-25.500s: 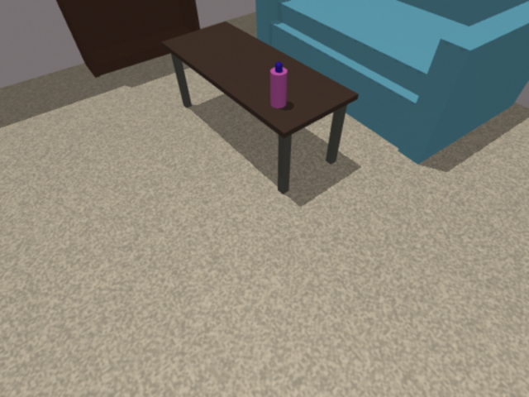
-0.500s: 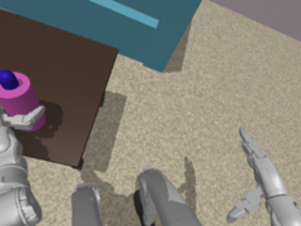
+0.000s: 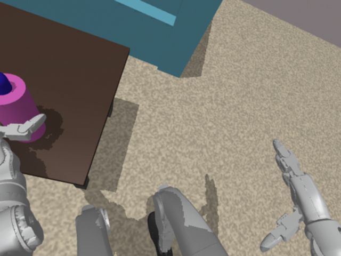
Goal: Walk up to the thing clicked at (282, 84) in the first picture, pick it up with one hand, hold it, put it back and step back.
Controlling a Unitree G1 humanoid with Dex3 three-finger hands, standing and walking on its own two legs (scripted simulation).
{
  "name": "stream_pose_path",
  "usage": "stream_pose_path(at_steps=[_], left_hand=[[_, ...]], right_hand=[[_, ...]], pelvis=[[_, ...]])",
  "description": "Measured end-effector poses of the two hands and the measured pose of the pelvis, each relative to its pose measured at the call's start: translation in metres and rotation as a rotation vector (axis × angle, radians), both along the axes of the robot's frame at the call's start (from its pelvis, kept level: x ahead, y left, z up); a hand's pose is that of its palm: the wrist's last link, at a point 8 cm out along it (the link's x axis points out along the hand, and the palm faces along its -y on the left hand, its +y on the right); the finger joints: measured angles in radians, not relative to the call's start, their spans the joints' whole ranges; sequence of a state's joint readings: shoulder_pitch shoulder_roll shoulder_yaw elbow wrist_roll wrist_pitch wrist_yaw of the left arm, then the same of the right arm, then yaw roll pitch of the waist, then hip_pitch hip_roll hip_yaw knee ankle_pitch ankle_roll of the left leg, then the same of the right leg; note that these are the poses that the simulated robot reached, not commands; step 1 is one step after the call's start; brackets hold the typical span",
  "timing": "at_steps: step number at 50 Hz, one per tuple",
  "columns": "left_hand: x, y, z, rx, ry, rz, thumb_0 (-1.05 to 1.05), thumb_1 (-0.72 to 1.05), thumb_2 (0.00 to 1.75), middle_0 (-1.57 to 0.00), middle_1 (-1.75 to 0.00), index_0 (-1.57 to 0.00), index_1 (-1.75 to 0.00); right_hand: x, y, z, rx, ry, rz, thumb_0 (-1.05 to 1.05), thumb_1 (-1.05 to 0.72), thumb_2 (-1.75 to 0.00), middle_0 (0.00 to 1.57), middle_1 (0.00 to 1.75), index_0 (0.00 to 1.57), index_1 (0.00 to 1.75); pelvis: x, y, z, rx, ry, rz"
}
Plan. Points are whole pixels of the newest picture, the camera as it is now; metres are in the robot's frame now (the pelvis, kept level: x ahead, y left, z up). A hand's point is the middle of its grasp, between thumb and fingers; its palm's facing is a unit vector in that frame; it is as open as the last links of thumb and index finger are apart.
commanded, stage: open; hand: left
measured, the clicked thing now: (14, 106) +0.49 +0.22 -0.05
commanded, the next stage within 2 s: withdraw in 0.30 s
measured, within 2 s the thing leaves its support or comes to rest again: rests again in 0.64 s
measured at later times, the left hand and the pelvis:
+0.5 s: hand (10, 102) +0.50 +0.23 -0.05, palm faces +0.29 -0.96 -0.01, open 16.5 cm; pelvis +0.00 +0.00 +0.00, yaw +0 degrees
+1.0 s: hand out of the picture +0.49 +0.30 +0.06, palm faces +0.29 -0.94 -0.16, open 17.7 cm; pelvis +0.02 +0.01 +0.07, yaw +1 degrees
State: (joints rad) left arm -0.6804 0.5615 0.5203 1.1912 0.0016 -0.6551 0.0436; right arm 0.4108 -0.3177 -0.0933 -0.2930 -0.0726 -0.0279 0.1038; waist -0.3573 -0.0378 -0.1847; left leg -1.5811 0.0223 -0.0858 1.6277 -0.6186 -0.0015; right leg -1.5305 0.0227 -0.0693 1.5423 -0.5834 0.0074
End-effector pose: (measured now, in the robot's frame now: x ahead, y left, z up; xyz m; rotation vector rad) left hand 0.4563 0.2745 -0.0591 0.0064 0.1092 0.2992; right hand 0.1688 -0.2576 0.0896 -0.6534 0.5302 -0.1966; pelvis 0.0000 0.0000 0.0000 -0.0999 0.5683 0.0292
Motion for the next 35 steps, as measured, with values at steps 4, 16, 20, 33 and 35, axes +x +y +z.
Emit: stream_pose_path(at_steps=[4,16,20,33,35], left_hand=[[0.002,0.000,0.005,0.003,-0.030,-0.005,-0.02,-0.49,0.81,-0.82,-0.93,-0.82,-0.91],[0.012,-0.002,0.014,0.001,-0.043,-0.009,-0.01,-0.57,0.32,-0.57,-0.51,-0.59,-0.50],[0.011,-0.001,0.014,-0.002,-0.047,0.000,-0.01,-0.60,0.21,-0.46,-0.38,-0.47,-0.37],[0.006,0.023,0.037,0.012,-0.079,0.029,-0.01,-0.61,0.03,-0.14,-0.10,-0.15,-0.09],[0.005,0.032,0.052,0.017,-0.094,0.031,-0.02,-0.61,0.03,-0.12,-0.08,-0.13,-0.08]], right_hand=[[-0.002,-0.001,-0.001,-0.003,0.006,-0.007,-0.01,0.50,-0.05,0.07,0.05,0.06,0.05],[-0.006,0.000,-0.001,0.017,0.014,-0.026,-0.01,0.51,-0.05,0.07,0.05,0.06,0.05],[-0.007,-0.002,-0.002,0.017,0.022,-0.033,-0.01,0.51,-0.05,0.07,0.05,0.06,0.05],[-0.001,0.000,0.021,0.001,-0.012,-0.016,-0.01,0.51,-0.05,0.07,0.05,0.06,0.05],[-0.002,-0.002,0.025,0.006,-0.008,-0.033,-0.01,0.50,-0.05,0.07,0.05,0.06,0.05]], pelvis=[[-0.001,0.000,0.000,0.000,0.000,0.001],[0.001,0.001,0.002,-0.001,0.002,-0.003],[0.001,0.001,0.002,0.001,0.003,-0.005],[0.004,-0.002,0.012,0.007,-0.021,-0.004],[0.005,-0.001,0.018,0.007,-0.032,-0.002]])
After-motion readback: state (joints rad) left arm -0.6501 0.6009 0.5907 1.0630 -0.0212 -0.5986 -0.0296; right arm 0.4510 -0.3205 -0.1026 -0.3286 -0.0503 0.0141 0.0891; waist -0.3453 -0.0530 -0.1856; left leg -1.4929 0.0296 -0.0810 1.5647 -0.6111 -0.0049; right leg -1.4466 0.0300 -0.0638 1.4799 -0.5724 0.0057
